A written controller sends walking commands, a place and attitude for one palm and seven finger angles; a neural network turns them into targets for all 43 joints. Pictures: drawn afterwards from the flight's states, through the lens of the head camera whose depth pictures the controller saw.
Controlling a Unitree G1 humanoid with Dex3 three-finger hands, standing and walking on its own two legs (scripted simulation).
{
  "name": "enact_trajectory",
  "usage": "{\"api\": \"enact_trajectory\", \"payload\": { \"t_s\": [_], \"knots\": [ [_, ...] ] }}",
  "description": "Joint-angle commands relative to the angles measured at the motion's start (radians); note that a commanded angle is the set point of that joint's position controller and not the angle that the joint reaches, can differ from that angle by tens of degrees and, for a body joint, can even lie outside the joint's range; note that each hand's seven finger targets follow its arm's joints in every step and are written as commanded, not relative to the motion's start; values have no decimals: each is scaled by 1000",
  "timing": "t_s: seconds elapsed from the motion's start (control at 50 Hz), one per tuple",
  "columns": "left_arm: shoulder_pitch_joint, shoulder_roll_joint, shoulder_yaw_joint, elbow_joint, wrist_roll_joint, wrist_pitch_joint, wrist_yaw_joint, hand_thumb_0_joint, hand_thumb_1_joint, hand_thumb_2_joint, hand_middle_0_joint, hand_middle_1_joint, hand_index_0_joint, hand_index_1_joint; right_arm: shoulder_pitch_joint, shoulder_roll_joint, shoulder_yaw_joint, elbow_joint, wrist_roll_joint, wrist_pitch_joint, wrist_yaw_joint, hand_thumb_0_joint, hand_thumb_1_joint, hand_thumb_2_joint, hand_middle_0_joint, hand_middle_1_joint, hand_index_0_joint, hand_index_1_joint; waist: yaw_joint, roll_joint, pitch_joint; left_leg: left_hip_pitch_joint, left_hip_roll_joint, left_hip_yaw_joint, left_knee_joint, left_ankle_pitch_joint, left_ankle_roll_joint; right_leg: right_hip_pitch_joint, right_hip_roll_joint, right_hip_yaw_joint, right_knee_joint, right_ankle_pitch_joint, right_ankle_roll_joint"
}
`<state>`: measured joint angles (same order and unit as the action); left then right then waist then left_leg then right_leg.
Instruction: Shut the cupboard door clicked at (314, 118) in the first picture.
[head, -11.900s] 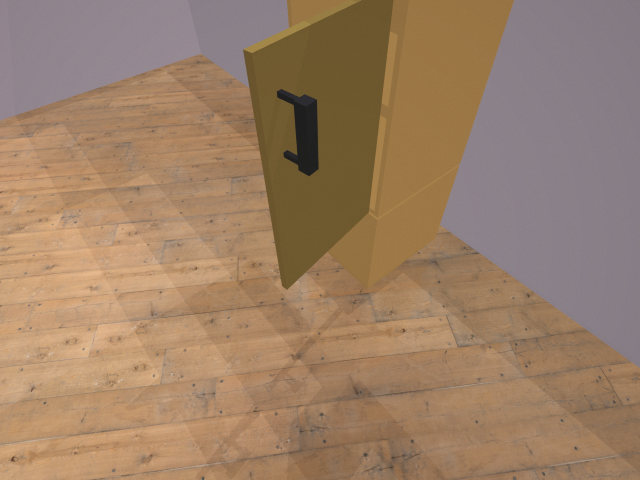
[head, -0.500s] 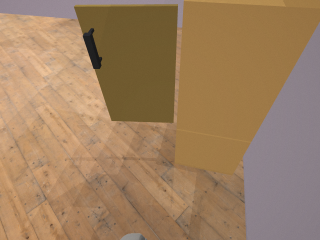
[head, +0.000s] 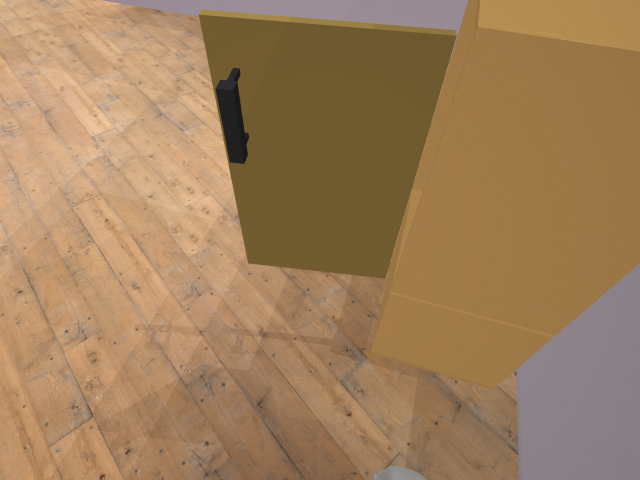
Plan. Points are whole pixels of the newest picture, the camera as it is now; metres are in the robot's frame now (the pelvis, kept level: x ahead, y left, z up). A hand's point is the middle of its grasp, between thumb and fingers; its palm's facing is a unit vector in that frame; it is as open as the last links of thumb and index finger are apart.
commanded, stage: take the last steps up to it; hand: left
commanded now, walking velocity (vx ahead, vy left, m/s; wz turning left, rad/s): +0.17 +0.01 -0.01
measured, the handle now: (236, 116) +0.60 +0.19 +0.11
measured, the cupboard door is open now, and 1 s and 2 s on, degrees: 100 100 100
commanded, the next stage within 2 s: come to a stop and stand still in 0.08 s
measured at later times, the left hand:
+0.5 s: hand (208, 446) +0.18 +0.18 -0.17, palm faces +0.02 -0.98 -0.20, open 7.2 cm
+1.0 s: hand out of the picture +0.14 +0.18 -0.17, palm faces +0.04 -0.98 -0.22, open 7.4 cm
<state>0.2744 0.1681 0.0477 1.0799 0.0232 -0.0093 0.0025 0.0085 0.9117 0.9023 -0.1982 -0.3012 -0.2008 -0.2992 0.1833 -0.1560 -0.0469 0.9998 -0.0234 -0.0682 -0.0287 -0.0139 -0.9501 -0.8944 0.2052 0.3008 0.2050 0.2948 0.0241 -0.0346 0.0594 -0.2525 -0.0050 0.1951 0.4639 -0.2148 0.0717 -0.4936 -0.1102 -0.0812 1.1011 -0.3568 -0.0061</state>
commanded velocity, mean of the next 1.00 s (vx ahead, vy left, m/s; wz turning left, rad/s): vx -0.07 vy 0.00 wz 0.00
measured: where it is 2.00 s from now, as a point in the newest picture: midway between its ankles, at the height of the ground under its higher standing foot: outside the picture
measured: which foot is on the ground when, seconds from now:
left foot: down 0.00-1.00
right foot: up 0.00-0.20, down 0.22-1.00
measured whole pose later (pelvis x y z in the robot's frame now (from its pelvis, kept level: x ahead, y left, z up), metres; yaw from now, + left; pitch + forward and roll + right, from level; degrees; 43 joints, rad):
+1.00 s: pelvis +0.08 +0.00 -0.01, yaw +0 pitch -2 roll +0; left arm 0.27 0.19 0.00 0.91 0.02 0.02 0.04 0.01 0.91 0.90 -0.20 -0.30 -0.21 -0.30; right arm 0.15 -0.20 -0.06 0.90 -0.02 0.01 -0.02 0.01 -0.91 -0.90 0.20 0.30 0.20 0.29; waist 0.01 -0.02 0.03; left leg -0.23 0.00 0.04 0.60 -0.34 0.02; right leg -0.26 -0.02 -0.05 0.60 -0.31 0.00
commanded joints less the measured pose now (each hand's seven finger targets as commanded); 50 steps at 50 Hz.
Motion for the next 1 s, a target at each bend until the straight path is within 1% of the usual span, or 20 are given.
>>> {"api": "enact_trajectory", "payload": {
  "t_s": [0.0, 0.1, 0.16, 0.2, 0.22, 0.26, 0.3, 0.34, 0.4, 0.44, 0.48, 0.58, 0.64, 0.66, 0.68, 0.72, 0.76, 0.82, 0.9, 0.98],
  "knots": [
    [19, -3, 0, -73, 3, -7, -8, 0, 900, 900, -200, -300, -200, -300, 119, -120, -8, 7, -9, 0, 8, 0, -900, -900, 200, 300, 200, 300, -10, 81, -3, -13, 296, -214, -298, 93, 106, 61, -22, 28, -222, 54, 1],
    [-55, 33, 2, -109, 4, -8, -9, 0, 900, 900, -200, -300, -200, -300, 123, -136, -10, 26, -10, 17, 13, 0, -900, -900, 200, 300, 200, 300, -16, 94, 17, -8, 286, -224, -260, -13, 98, 161, 19, 0, -409, 59, 0],
    [18, 66, 9, -82, 3, -20, -3, 0, 900, 900, -200, -300, -200, -300, 115, -116, -2, 42, 0, 22, 13, 0, -900, -900, 200, 300, 200, 300, 24, 14, -14, -50, 195, -159, -99, -30, 21, 364, 35, 6, -621, 138, -6],
    [85, 164, 14, -56, -3, -38, 13, 0, 900, 900, -200, -300, -200, -300, 155, -64, 15, 37, 10, 24, 16, 0, -900, -900, 200, 300, 200, 300, 15, -166, -21, -216, 34, -50, 94, -144, -83, 510, -220, 304, -720, 470, -126],
    [88, 170, 9, -46, -14, -46, 20, 0, 900, 900, -200, -300, -200, -300, 150, -70, 19, 53, 12, 36, 11, 0, -900, -900, 200, 300, 200, 300, 13, -174, -73, -116, 32, -88, 169, -293, -102, 442, -275, 336, -761, 637, -193],
    [-18, 147, -2, -54, -14, -44, 33, 0, 900, 900, -200, -300, -200, -300, 171, -53, 22, 79, 21, 56, 2, 0, -900, -900, 200, 300, 200, 300, -27, -201, -94, -61, 58, -150, 154, -276, -109, 426, -221, 220, -702, 939, -186],
    [-52, 142, -3, -58, -22, -33, 42, 0, 900, 900, -200, -300, -200, -300, 199, -44, 21, 111, 27, 65, -4, 0, -900, -900, 200, 300, 200, 300, -42, -118, -132, -20, 62, -140, 27, -102, -116, 471, -173, 145, -611, 1069, -141],
    [-43, 136, 1, -61, -31, -19, 44, 0, 900, 900, -200, -300, -200, -300, 204, -77, 13, 121, 22, 66, -10, 0, -900, -900, 200, 300, 200, 300, -30, 23, -177, 91, 118, -151, -26, 358, -104, 421, -104, 86, -556, 891, -67],
    [-60, 119, 10, -86, -21, 8, 44, 0, 900, 900, -200, -300, -200, -300, 195, -110, -9, 91, 15, 80, -21, 0, -900, -900, 200, 300, 200, 300, -33, 170, -100, 132, 202, -199, 0, 771, -45, 287, -19, 29, -482, 564, -18],
    [-80, 96, 10, -106, -20, 27, 41, 0, 900, 900, -200, -300, -200, -300, 194, -141, -19, 79, 9, 84, -25, 0, -900, -900, 200, 300, 200, 300, -37, 201, -70, 163, 282, -273, -39, 907, 36, 189, 56, 13, -397, 34, 0],
    [-109, 80, 13, -123, -19, 40, 37, 0, 900, 900, -200, -300, -200, -300, 177, -144, -24, 60, -2, 86, -29, 0, -900, -900, 200, 300, 200, 300, -43, 187, -30, 163, 308, -306, -48, 869, 92, 135, 80, 42, -344, -145, -9],
    [-30, 87, 23, -112, -13, 31, 31, 0, 900, 900, -200, -300, -200, -300, 109, -158, -35, 26, 3, 89, -26, 0, -900, -900, 200, 300, 200, 300, -12, 131, -74, 126, 232, -249, 43, 634, 24, 285, 73, 39, -578, 188, -19],
    [-18, 174, 22, -101, -5, 11, 36, 0, 900, 900, -200, -300, -200, -300, 117, -82, -31, 6, 23, 104, -11, 0, -900, -900, 200, 300, 200, 300, -34, -143, -104, -5, 32, -113, 207, -107, -99, 338, -193, 278, -687, 712, -147],
    [-23, 171, 18, -94, -6, 5, 38, 0, 900, 900, -200, -300, -200, -300, 86, -65, -23, 3, 21, 113, -10, 0, -900, -900, 200, 300, 200, 300, -22, -206, -81, -29, 17, -141, 280, -314, -103, 322, -208, 308, -729, 783, -191],
    [41, 260, 6, -150, 28, 8, 61, 0, 900, 900, -200, -300, -200, -300, 30, -132, -25, -119, -6, 80, -6, 0, -900, -900, 200, 300, 200, 300, -29, -117, -68, -163, 20, -230, 162, -232, -88, 513, -142, 321, -564, 960, -142],
    [9, 198, 13, -215, -13, 15, 64, 0, 900, 900, -200, -300, -200, -300, 67, -119, -36, -109, 7, 55, -10, 0, -900, -900, 200, 300, 200, 300, -25, -42, -298, -2, 37, -196, 49, 205, -64, 526, -88, 215, -441, 860, -87],
    [30, 183, 14, -242, 0, 17, 57, 0, 900, 900, -200, -300, -200, -300, 25, -121, -39, -144, 7, 65, -12, 0, -900, -900, 200, 300, 200, 300, -14, -109, -173, -33, 42, -173, 167, 139, -55, 382, -72, 221, -550, 760, -60],
    [40, 188, 13, -244, 5, 8, 60, 0, 900, 900, -200, -300, -200, -300, 12, -93, -33, -165, 7, 77, -4, 0, -900, -900, 200, 300, 200, 300, -25, -115, -74, -104, 14, -171, 189, -109, -62, 344, -125, 290, -622, 685, -109],
    [-23, 201, 8, -267, 0, 1, 55, 0, 900, 900, -200, -300, -200, -300, 35, -128, -34, -153, 6, 64, 8, 0, -900, -900, 200, 300, 200, 300, -52, -12, -81, 47, 41, -191, 71, 71, -46, 237, -50, 209, -635, 427, -68],
    [0, 166, -8, -245, -1, 8, 45, 0, 900, 900, -200, -300, -200, -300, -30, -184, -25, -157, 2, 55, 10, 0, -900, -900, 200, 300, 200, 300, -16, 103, -48, 3, 133, -280, -9, 180, -3, 243, 43, 109, -627, 200, -13]
  ]
}}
